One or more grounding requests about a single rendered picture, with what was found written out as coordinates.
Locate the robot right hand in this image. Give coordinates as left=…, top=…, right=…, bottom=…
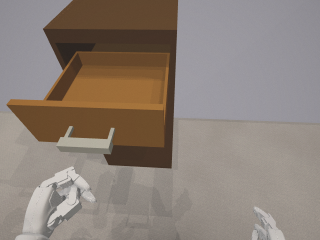
left=251, top=206, right=286, bottom=240

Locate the drawer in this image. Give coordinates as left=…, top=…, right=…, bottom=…
left=6, top=51, right=170, bottom=148

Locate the robot left hand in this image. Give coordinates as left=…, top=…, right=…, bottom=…
left=22, top=166, right=97, bottom=238

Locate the handle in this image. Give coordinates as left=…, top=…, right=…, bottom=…
left=56, top=126, right=115, bottom=155

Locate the cabinet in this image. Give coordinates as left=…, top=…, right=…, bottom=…
left=43, top=0, right=178, bottom=169

